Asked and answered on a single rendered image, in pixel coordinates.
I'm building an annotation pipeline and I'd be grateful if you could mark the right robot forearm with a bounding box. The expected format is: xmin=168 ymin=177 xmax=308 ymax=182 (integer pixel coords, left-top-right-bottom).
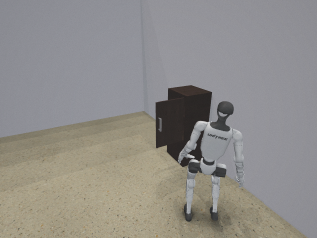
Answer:
xmin=235 ymin=155 xmax=244 ymax=178

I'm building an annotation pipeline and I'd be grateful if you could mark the robot right shin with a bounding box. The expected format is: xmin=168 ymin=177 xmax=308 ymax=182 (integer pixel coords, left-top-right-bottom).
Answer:
xmin=211 ymin=177 xmax=220 ymax=213

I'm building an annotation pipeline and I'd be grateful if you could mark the left robot upper arm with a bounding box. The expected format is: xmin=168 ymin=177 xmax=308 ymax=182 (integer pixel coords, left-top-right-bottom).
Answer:
xmin=187 ymin=121 xmax=208 ymax=150

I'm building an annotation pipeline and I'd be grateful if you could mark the right robot upper arm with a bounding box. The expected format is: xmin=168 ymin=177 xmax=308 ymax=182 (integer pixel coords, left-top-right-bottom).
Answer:
xmin=232 ymin=128 xmax=243 ymax=163

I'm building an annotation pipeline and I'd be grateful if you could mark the robot left thigh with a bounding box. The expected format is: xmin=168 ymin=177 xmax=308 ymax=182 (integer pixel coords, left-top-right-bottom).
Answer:
xmin=187 ymin=159 xmax=200 ymax=189

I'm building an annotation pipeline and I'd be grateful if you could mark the cupboard door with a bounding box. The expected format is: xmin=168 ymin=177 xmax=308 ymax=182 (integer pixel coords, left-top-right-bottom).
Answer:
xmin=155 ymin=97 xmax=185 ymax=148

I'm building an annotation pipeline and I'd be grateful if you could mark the handle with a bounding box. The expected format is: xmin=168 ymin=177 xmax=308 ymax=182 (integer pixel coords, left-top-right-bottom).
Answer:
xmin=159 ymin=118 xmax=162 ymax=131

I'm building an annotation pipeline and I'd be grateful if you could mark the left robot forearm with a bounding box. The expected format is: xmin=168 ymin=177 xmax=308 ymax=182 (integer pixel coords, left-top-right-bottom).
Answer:
xmin=180 ymin=141 xmax=192 ymax=157

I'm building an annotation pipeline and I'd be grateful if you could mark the robot left hand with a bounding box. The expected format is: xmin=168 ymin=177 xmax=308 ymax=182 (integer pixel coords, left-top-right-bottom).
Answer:
xmin=178 ymin=153 xmax=195 ymax=163

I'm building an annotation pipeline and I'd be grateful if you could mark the robot right hand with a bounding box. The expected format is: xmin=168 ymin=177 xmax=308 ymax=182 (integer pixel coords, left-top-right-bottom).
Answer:
xmin=234 ymin=176 xmax=245 ymax=188

